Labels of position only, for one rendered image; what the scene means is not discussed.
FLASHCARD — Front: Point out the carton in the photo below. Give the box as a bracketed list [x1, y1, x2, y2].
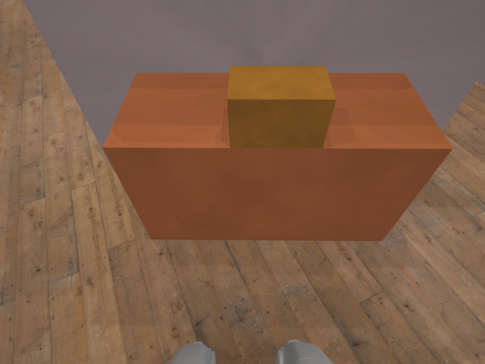
[227, 66, 336, 148]

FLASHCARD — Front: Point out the robot right thigh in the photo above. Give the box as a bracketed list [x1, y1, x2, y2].
[277, 341, 333, 364]

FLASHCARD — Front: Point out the robot thigh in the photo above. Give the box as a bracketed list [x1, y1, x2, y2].
[168, 344, 216, 364]
[277, 341, 333, 364]

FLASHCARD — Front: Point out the robot left thigh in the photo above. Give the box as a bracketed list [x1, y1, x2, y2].
[168, 344, 216, 364]

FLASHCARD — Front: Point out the pedestal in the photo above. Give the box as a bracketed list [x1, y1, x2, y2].
[102, 73, 452, 241]

